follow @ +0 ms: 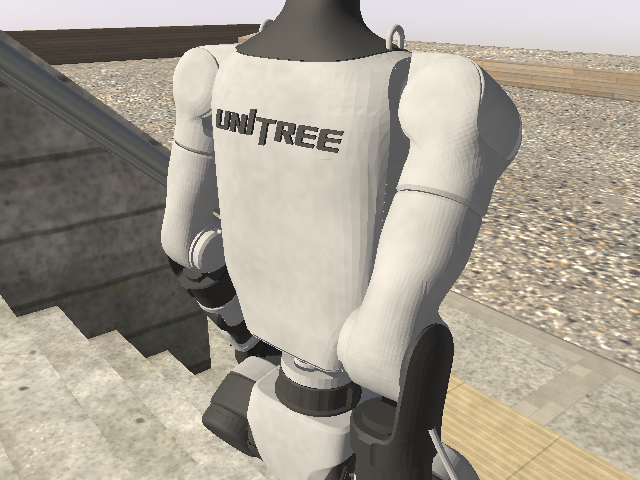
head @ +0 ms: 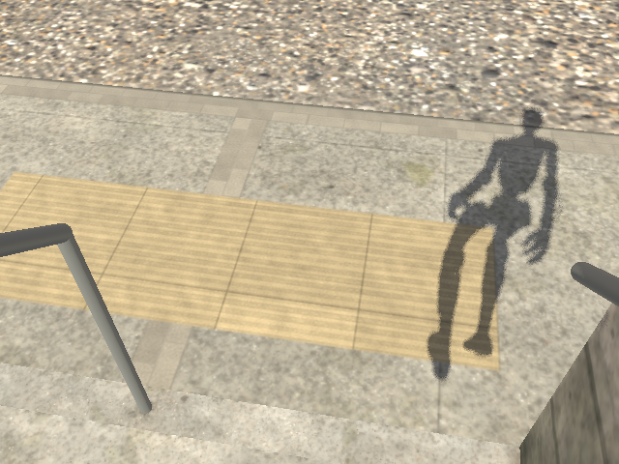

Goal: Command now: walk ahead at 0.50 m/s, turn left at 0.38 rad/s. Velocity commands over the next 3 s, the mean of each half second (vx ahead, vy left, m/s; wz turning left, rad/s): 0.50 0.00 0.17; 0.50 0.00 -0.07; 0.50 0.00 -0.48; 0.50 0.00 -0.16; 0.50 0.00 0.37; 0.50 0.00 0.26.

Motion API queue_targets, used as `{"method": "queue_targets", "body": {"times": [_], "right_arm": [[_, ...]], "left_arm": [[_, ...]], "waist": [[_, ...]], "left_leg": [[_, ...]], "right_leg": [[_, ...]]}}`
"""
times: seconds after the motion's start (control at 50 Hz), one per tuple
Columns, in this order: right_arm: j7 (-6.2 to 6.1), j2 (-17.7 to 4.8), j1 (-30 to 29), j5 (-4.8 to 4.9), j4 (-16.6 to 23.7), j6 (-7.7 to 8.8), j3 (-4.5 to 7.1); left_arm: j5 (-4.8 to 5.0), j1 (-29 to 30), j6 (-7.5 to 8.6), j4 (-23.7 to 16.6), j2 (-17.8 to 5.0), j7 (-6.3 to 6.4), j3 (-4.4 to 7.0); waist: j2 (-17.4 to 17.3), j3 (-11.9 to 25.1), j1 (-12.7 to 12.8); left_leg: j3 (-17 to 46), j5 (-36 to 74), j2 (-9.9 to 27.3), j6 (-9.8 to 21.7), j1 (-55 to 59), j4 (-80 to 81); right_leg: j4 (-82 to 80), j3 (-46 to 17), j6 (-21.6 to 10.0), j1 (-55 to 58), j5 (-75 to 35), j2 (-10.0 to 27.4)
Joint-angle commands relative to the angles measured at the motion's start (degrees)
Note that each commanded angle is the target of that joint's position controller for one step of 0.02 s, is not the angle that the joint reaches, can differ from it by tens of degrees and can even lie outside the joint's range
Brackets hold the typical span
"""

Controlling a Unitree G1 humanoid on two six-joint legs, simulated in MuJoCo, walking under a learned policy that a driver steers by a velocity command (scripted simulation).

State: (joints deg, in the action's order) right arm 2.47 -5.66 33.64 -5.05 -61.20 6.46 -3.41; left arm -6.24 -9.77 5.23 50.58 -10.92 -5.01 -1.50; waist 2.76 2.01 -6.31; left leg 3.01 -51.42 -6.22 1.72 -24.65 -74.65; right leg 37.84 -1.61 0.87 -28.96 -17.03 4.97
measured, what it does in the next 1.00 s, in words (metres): goes down: right foot 0.21 m lower, then left foot 0.20 m lower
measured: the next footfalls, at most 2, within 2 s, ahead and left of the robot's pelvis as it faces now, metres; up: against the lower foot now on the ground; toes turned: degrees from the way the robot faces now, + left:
right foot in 0.04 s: +0.09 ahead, -0.12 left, -0.21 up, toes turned -2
left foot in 0.54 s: +0.39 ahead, +0.05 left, -0.41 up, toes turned +5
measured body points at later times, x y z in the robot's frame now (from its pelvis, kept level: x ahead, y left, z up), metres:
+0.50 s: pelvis +0.24 -0.05 -0.22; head +0.27 -0.04 +0.23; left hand +0.04 +0.10 -0.35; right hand +0.46 -0.23 -0.34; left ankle +0.38 +0.06 -0.95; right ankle +0.06 -0.12 -0.80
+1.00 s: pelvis +0.52 -0.09 -0.45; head +0.52 -0.09 +0.00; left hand +0.56 +0.16 -0.60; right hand +0.43 -0.32 -0.60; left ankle +0.36 +0.05 -0.98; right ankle +0.54 -0.19 -1.21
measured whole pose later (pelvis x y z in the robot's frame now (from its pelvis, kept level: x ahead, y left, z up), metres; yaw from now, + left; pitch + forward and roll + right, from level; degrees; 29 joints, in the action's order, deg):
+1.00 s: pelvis +0.52 -0.09 -0.45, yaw -1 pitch -2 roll +5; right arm 4.1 -10.5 28.0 -6.6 -61.9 3.1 -0.7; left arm -5.2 -17.6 4.2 57.1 -14.4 -4.4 2.4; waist 6.3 -0.8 -1.1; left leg -6.1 -50.1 1.8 1.8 -19.9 -90.2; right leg 20.2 0.3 -3.5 -10.2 -3.9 4.5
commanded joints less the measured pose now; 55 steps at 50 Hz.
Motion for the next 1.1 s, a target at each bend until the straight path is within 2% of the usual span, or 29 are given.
{"method": "queue_targets", "body": {"times": [0.02,0.04,0.06,0.08,0.1,0.12,0.16,0.2,0.24,0.3,0.38,0.48,0.52,0.54,0.56,0.58,0.6,0.64,0.68,0.72,0.8,0.82,0.88,0.94,0.98,1.0,1.02,1.06,1.1], "right_arm": [[1.09,-16.1,-4.6,2.12,3.8,-0.95,3.62],[4.04,-16.4,1.9,0.12,-1.1,-1.77,4.50],[6.39,-6.2,15.7,1.06,-3.9,-0.28,4.38],[6.33,-7.0,13.2,4.33,1.3,1.18,4.76],[5.16,-11.2,-1.9,4.43,8.8,1.29,5.54],[3.89,-9.2,-9.5,3.48,11.1,0.43,4.54],[2.52,-2.4,-10.3,2.83,10.3,-0.15,1.78],[3.40,-5.0,-10.4,0.83,8.4,0.35,2.79],[5.70,-4.7,-11.8,0.29,7.9,0.01,2.48],[4.27,-10.7,-26.5,-0.25,13.1,0.58,3.19],[3.58,-11.1,-31.7,-0.37,13.6,0.01,2.89],[4.05,-11.3,-39.0,0.18,15.2,-2.50,3.54],[3.11,-12.5,-12.6,-0.15,6.4,-2.69,4.94],[-0.81,-15.3,-7.1,6.67,2.7,-2.82,6.21],[-1.71,-17.0,1.6,7.31,-0.1,-3.13,6.67],[-1.66,-17.9,0.5,6.98,1.1,-3.42,6.77],[-2.07,-15.2,-1.6,7.35,2.2,-3.93,6.19],[-3.03,-12.2,-5.1,3.91,2.2,-3.87,5.54],[-3.45,-7.9,-10.4,4.63,2.7,-3.13,4.36],[-3.21,-12.5,-13.8,3.01,3.5,-2.15,5.68],[-4.46,-9.4,-18.1,6.62,4.2,0.27,5.85],[-0.96,-10.5,-13.1,-5.55,5.4,1.31,3.55],[-0.28,-9.5,-0.5,-1.29,0.5,0.17,2.85],[-1.23,-17.2,-0.3,0.08,0.2,-2.20,4.55],[2.61,-20.2,-6.7,-2.76,0.9,-4.79,5.44],[4.72,-14.8,-3.5,-2.26,-0.1,-4.11,5.25],[5.70,-13.2,-5.8,1.35,4.9,-3.08,6.11],[2.64,-10.7,-20.6,3.28,13.1,-0.81,5.29],[-0.74,-6.7,-19.7,0.91,13.2,-0.33,3.22]], "left_arm": [[2.44,-18.7,-0.87,4.6,-11.6,-0.01,4.21],[1.48,-26.4,-0.42,6.7,-14.6,0.45,6.70],[0.00,-34.1,0.00,9.4,-18.7,-0.18,7.64],[-0.24,-34.1,-0.01,9.9,-21.8,-1.23,8.57],[-1.15,-31.1,-0.64,9.5,-20.8,-1.51,9.36],[-1.20,-26.9,-0.82,10.6,-10.0,-0.54,6.36],[-2.06,-21.1,-0.95,10.9,5.0,0.97,1.65],[1.51,-11.4,2.48,6.1,7.9,3.11,0.03],[0.94,-16.2,4.65,8.7,-2.6,3.51,0.51],[1.92,-35.0,5.25,15.0,-6.2,6.91,0.64],[1.66,-30.9,2.79,11.6,-2.7,5.33,-0.59],[3.79,-34.9,1.44,14.1,-5.9,5.05,1.31],[-1.57,-28.2,0.36,16.0,-5.9,1.04,1.38],[7.58,-25.0,-1.02,12.3,-4.7,6.01,4.19],[7.68,-24.6,-1.82,11.4,-4.6,7.48,4.90],[8.48,-27.1,-1.94,7.4,-4.8,8.56,4.34],[7.26,-24.0,-2.26,6.7,-5.4,8.55,4.29],[5.37,-21.8,-3.24,7.6,-3.5,8.18,5.01],[4.47,-16.1,-4.21,5.9,-2.3,6.89,5.06],[4.30,-26.0,-5.04,11.3,-0.2,7.04,4.83],[5.18,-10.5,-4.13,6.2,-2.2,5.60,4.39],[-1.71,-18.0,-2.53,9.3,0.5,0.88,1.80],[-0.94,-9.1,-2.24,4.3,-5.1,-0.72,3.44],[0.29,-3.0,-2.38,1.9,-6.5,0.60,3.30],[2.73,-29.3,-0.69,11.4,-12.4,1.29,6.97],[0.66,-41.6,0.22,15.6,-18.7,0.71,9.35],[-0.32,-40.2,1.00,15.1,-21.4,0.48,9.33],[0.74,-35.3,1.74,15.3,-13.8,-0.72,7.41],[-1.12,-26.7,0.68,15.4,0.2,-0.55,1.81]], "waist": [[1.5,-8.8,11.9],[2.1,-5.0,14.7],[12.0,9.6,10.1],[10.3,5.9,8.9],[4.7,1.3,13.7],[-1.5,-3.6,12.0],[-8.2,-10.9,4.9],[-7.3,-10.4,4.0],[4.7,-4.0,2.6],[-0.7,-6.5,11.9],[1.4,-7.2,10.4],[-0.4,-11.1,15.5],[0.3,-7.6,5.0],[-6.7,-0.8,3.7],[-14.6,8.2,1.7],[-13.0,17.1,3.4],[-7.5,16.5,2.3],[-0.7,4.0,7.1],[-0.4,-4.7,10.8],[-9.7,-2.5,15.4],[-7.9,-4.5,12.7],[-6.8,-17.4,9.5],[-5.8,-14.4,6.5],[-3.2,-11.3,3.8],[-3.0,-3.7,14.8],[13.3,4.2,18.2],[13.5,6.0,14.8],[5.0,-1.0,15.8],[-7.6,-9.0,9.0]], "left_leg": [[18.6,27.9,8.0,9.2,-9.0,-1.3],[17.6,35.2,5.7,7.6,-12.0,-16.6],[8.6,9.7,-2.0,3.5,-29.5,-44.0],[0.9,7.3,-2.8,3.2,-50.7,-59.8],[-0.3,11.8,-0.9,2.4,-64.2,-58.5],[6.7,24.8,7.3,4.0,-68.8,-49.1],[9.7,45.2,17.0,6.6,-57.8,-26.8],[-0.2,72.9,16.2,7.3,-24.9,12.2],[-7.5,74.6,10.1,1.4,-4.1,-4.9],[0.3,76.4,12.8,1.3,-45.2,21.7],[-7.8,85.8,8.5,2.2,-12.7,30.7],[-3.9,59.5,9.0,1.8,-13.2,54.9],[-3.0,71.6,11.2,3.5,16.2,52.2],[-5.9,85.9,12.9,4.0,27.5,64.0],[3.3,117.4,23.2,8.1,53.5,42.8],[9.3,120.8,30.2,12.8,67.6,30.7],[10.2,98.3,28.7,13.9,63.2,34.3],[9.1,64.7,25.2,12.7,35.6,38.4],[3.9,64.5,21.3,9.8,2.5,44.0],[1.8,73.4,18.6,10.4,-13.0,41.0],[-0.1,30.7,12.3,5.9,-15.6,32.4],[-0.8,23.7,17.0,8.8,-26.0,32.9],[10.0,28.7,22.9,11.8,-6.9,27.0],[13.5,34.5,23.2,10.1,6.0,15.7],[6.0,39.9,18.7,7.3,-4.8,-7.3],[-3.0,17.7,6.9,2.0,-20.0,-40.7],[-9.1,4.0,4.0,1.0,-35.4,-50.7],[-2.9,9.4,7.6,1.5,-54.2,-45.1],[7.2,31.5,17.8,3.7,-53.1,-25.6]], "right_leg": [[-32.5,-0.3,-2.3,26.1,0.1,0.8],[-28.1,2.6,-6.7,37.2,1.2,2.1],[1.7,-3.7,-18.7,60.7,-38.6,10.8],[2.4,-13.5,-23.6,61.2,-45.3,17.1],[-5.4,-24.4,-26.7,56.0,-19.1,21.0],[-7.1,-26.8,-23.1,46.5,5.3,23.0],[-10.8,-15.7,-17.7,18.4,7.9,17.0],[-10.1,0.8,-13.3,-12.2,14.4,2.8],[-5.5,0.7,-11.2,-24.9,17.3,-0.2],[7.1,-15.2,-8.5,18.8,15.8,7.2],[10.1,-10.9,-10.3,-5.6,26.9,0.9],[16.5,-20.9,-13.1,18.3,12.0,3.6],[32.0,-21.6,-13.9,4.1,7.8,4.7],[58.9,-1.1,-9.6,1.6,16.8,-6.3],[83.2,3.0,-6.0,-21.4,69.8,-13.6],[86.9,-1.5,-6.2,-36.6,73.4,-9.7],[79.1,-3.0,-6.7,-41.4,68.5,-6.2],[59.9,-6.4,-7.0,-36.7,50.9,-3.7],[31.4,-4.1,-2.1,-16.4,24.2,-4.0],[31.0,3.8,-0.1,5.7,12.1,-6.4],[7.5,2.4,-0.5,11.1,-17.8,-5.9],[3.3,-2.2,-0.7,12.5,-14.7,1.0],[-5.2,-1.1,-2.3,6.5,2.9,1.4],[-20.4,0.1,-3.8,8.1,9.5,0.7],[-21.6,6.0,-5.4,38.9,3.1,-1.9],[-6.5,1.0,-14.8,56.5,-20.3,1.9],[-1.4,-7.6,-17.8,59.8,-37.7,7.6],[-9.1,-24.7,-22.4,50.8,0.6,15.4],[-8.7,-22.2,-19.5,28.6,16.6,15.3]]}}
